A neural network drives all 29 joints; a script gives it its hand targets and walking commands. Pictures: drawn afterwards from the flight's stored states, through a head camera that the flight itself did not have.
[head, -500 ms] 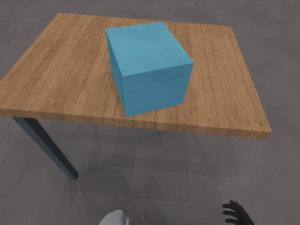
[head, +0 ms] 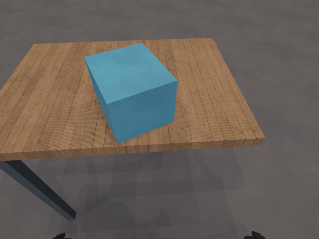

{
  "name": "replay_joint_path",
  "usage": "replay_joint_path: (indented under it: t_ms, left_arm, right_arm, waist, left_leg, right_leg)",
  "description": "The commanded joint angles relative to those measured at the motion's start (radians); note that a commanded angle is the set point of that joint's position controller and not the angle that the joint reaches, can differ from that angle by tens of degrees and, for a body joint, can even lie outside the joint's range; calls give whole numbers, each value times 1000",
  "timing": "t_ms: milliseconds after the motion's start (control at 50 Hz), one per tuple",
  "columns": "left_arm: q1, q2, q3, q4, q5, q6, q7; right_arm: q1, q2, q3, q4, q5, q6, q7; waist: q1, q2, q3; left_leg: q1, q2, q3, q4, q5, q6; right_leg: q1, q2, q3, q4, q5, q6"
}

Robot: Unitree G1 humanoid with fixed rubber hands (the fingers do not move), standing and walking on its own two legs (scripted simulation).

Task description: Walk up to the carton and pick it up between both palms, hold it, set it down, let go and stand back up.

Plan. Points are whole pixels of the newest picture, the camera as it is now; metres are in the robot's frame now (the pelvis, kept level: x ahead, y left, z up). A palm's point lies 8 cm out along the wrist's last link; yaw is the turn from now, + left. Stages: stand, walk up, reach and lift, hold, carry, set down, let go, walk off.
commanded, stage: walk up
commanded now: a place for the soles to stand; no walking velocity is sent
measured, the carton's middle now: (130, 90) +0.51 +0.09 +0.09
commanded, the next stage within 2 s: reach and lift in 1.18 s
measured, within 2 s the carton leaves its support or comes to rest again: neither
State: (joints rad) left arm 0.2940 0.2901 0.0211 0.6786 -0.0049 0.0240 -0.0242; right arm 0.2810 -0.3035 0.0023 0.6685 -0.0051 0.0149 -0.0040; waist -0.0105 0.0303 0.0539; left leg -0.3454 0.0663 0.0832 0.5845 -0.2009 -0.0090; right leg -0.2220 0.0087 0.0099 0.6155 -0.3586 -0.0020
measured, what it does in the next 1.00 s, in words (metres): stands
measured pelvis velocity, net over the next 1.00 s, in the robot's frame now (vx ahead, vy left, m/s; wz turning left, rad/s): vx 0.00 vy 0.02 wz -0.06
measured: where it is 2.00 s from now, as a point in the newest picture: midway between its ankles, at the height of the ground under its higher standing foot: outside the picture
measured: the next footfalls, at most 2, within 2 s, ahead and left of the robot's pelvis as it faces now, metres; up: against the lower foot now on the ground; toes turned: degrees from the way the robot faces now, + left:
none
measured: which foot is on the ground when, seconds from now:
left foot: down 0.00-1.00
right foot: down 0.00-1.00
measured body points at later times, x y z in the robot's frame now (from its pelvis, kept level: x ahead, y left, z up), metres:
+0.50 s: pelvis +0.00 +0.01 +0.00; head +0.03 +0.01 +0.45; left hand +0.13 +0.27 -0.10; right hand +0.11 -0.26 -0.11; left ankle +0.07 +0.13 -0.73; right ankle -0.02 -0.12 -0.73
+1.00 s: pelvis +0.00 +0.02 +0.00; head +0.02 +0.03 +0.45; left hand +0.11 +0.29 -0.11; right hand +0.10 -0.26 -0.10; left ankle +0.07 +0.13 -0.73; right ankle -0.02 -0.12 -0.73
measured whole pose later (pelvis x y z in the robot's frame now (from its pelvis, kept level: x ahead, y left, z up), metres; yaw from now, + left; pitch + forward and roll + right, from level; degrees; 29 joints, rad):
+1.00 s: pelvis +0.00 +0.02 +0.00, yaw -4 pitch -2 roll +0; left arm 0.32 0.29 0.02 0.64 0.00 0.00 -0.01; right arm 0.23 -0.31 0.00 0.70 0.00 0.03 0.02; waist -0.01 0.00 0.06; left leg -0.34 0.07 0.14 0.57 -0.20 0.02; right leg -0.23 0.00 0.08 0.58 -0.32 0.03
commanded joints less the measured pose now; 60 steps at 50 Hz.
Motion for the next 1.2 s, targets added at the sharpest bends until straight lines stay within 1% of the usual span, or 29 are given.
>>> replay_joint_path:
  t_ms: [0,80,140,220,240,280,320,400,460,520,620,720,900,1160,1180]
  left_arm:
    - [-6,134,36,-73,0,-17,2]
    - [-11,136,35,-70,2,-18,2]
    - [-19,137,34,-68,3,-18,1]
    - [-32,135,33,-63,5,-19,0]
    - [-38,135,30,-88,5,-33,9]
    - [-49,152,34,-92,3,-43,16]
    - [-47,150,32,-94,3,-45,19]
    - [-44,144,30,-104,2,-40,20]
    - [-37,139,30,-110,1,-38,18]
    - [-28,137,32,-115,1,-36,16]
    - [-5,133,35,-120,4,-37,16]
    - [13,134,39,-121,7,-42,18]
    - [31,135,44,-122,9,-48,22]
    - [37,144,47,-137,9,-51,22]
    - [-453,167,43,-159,-18,88,52]
  right_arm:
    - [-18,-128,-42,-92,2,-31,-8]
    - [1,-132,-42,-91,0,-35,-7]
    - [1,-132,-43,-95,2,-37,-5]
    - [5,-131,-46,-99,3,-37,-4]
    - [-12,-142,-45,-87,1,-25,3]
    - [-3,-131,-44,-86,-3,-16,10]
    - [-7,-134,-45,-84,-3,-12,14]
    - [-16,-140,-46,-75,-1,-7,17]
    - [-26,-146,-47,-69,-1,-5,18]
    - [-35,-152,-49,-63,0,-5,18]
    - [-53,-157,-50,-56,4,-7,20]
    - [-59,-154,-50,-51,5,-8,21]
    - [-60,-152,-52,-47,4,-4,22]
    - [-57,-154,-50,-42,1,-2,22]
    - [-460,-68,-152,52,-78,-160,51]
  waist:
    - [14,-96,-37]
    - [17,-46,-50]
    - [19,-17,-58]
    - [15,-2,-67]
    - [13,35,-56]
    - [-1,14,-72]
    - [-3,-6,-83]
    - [-5,-53,-88]
    - [-4,-65,-79]
    - [-2,-60,-67]
    - [7,-28,-44]
    - [8,-6,-47]
    - [0,-1,-51]
    - [-8,-43,-52]
    - [26,-56,-72]
  left_leg:
    - [101,69,-107,-105,-4,51]
    - [108,83,-110,-123,40,56]
    - [102,91,-113,-136,45,61]
    - [114,95,-105,-137,48,63]
    - [127,75,-91,-103,102,62]
    - [163,72,-84,-83,160,64]
    - [184,76,-85,-81,164,67]
    - [192,79,-89,-88,123,68]
    - [187,83,-96,-101,74,69]
    - [171,90,-106,-123,15,72]
    - [119,105,-130,-176,-88,82]
    - [109,111,-134,-196,-128,85]
    - [130,111,-117,-184,-140,83]
    - [163,105,-87,-139,-79,76]
    - [104,-34,22,-46,-260,-7]
  right_leg:
    - [-103,-107,132,-179,127,-59]
    - [-84,-98,124,-162,160,-54]
    - [-64,-93,127,-155,171,-50]
    - [-61,-89,130,-156,179,-48]
    - [-79,-111,148,-169,205,-47]
    - [-95,-119,154,-170,240,-50]
    - [-101,-116,151,-171,243,-48]
    - [-108,-108,142,-173,197,-47]
    - [-119,-101,138,-174,150,-45]
    - [-127,-91,133,-170,105,-41]
    - [-114,-69,122,-150,58,-32]
    - [-111,-60,121,-139,49,-29]
    - [-137,-59,140,-142,53,-30]
    - [-169,-67,185,-151,100,-37]
    - [-363,-35,-47,-97,-269,-71]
